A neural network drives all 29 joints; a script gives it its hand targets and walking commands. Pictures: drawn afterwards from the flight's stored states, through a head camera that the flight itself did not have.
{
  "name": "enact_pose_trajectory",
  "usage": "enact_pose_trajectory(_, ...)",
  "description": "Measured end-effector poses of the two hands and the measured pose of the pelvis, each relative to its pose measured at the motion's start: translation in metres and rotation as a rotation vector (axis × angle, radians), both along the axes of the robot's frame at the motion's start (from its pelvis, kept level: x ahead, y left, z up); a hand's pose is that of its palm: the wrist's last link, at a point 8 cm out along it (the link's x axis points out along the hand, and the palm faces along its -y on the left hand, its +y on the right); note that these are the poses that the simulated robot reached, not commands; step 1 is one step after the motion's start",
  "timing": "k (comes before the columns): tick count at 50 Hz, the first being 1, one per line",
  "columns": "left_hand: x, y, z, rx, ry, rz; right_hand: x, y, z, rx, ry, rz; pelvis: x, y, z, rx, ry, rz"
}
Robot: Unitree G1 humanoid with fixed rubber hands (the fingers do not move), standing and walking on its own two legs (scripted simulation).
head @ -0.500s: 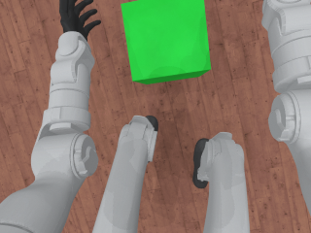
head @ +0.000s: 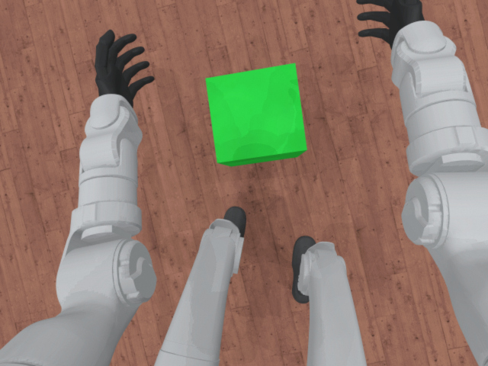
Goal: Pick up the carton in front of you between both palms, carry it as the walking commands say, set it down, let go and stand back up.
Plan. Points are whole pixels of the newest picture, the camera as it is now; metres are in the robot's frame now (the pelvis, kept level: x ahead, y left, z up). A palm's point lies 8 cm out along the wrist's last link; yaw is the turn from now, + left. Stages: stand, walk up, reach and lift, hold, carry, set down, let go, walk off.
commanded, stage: let go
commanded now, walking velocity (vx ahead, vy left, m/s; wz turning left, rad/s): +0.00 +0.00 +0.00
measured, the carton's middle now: (257, 123) +0.50 +0.09 -0.49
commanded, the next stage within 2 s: stand in 1.44 s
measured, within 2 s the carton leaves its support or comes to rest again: neither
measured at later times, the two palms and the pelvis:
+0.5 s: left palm (42, 168) +0.33 +0.27 +0.03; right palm (470, 155) +0.41 -0.15 +0.01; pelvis +0.06 +0.03 +0.11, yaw -2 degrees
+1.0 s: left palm (15, 260) +0.26 +0.23 +0.09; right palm out of the picture +0.28 -0.23 +0.09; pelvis +0.10 +0.00 +0.16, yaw +1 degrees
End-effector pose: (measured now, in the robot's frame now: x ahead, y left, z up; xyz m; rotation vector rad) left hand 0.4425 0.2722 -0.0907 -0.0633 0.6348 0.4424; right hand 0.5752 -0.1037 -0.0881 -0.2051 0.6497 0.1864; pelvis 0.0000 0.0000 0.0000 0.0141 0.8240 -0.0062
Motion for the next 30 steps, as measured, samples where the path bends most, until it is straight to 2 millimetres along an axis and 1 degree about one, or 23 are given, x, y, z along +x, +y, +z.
enact_pose_trajectory(3,-0.002,-0.003,0.012,0.008,0.008,-0.028,-0.005,-0.003,0.012,-0.008,0.001,-0.013,0.003,0.001,0.014,-0.004,-0.01,-0.001)
enact_pose_trajectory(5,-0.006,-0.005,0.019,0.017,0.018,-0.059,-0.013,-0.006,0.018,-0.019,0.001,-0.029,0.006,0.003,0.023,-0.008,-0.018,-0.002)
enact_pose_trajectory(7,-0.013,-0.009,0.025,0.026,0.035,-0.1,-0.025,-0.01,0.024,-0.032,0.002,-0.053,0.01,0.005,0.033,-0.013,-0.03,-0.003)
enact_pose_trajectory(9,-0.022,-0.012,0.033,0.034,0.058,-0.148,-0.041,-0.015,0.029,-0.046,0.005,-0.087,0.014,0.007,0.043,-0.017,-0.048,-0.005)
enact_pose_trajectory(13,-0.044,-0.015,0.051,0.047,0.107,-0.244,-0.083,-0.025,0.044,-0.068,0.02,-0.167,0.024,0.012,0.064,-0.025,-0.11,-0.01)
enact_pose_trajectory(16,-0.061,-0.012,0.069,0.057,0.137,-0.305,-0.112,-0.031,0.058,-0.074,0.029,-0.22,0.031,0.017,0.08,-0.03,-0.17,-0.013)
enact_pose_trajectory(18,-0.072,-0.008,0.081,0.062,0.151,-0.338,-0.129,-0.035,0.069,-0.076,0.032,-0.242,0.036,0.02,0.089,-0.032,-0.212,-0.014)
enact_pose_trajectory(21,-0.088,-0.004,0.098,0.064,0.165,-0.372,-0.148,-0.039,0.083,-0.075,0.036,-0.256,0.044,0.024,0.101,-0.034,-0.274,-0.013)
enact_pose_trajectory(25,-0.112,0.0,0.119,0.062,0.175,-0.39,-0.168,-0.045,0.101,-0.073,0.043,-0.249,0.056,0.028,0.115,-0.031,-0.352,-0.008)
enact_pose_trajectory(30,-0.143,-0.002,0.141,0.057,0.181,-0.384,-0.19,-0.054,0.12,-0.075,0.051,-0.231,0.071,0.029,0.129,-0.024,-0.445,0.003)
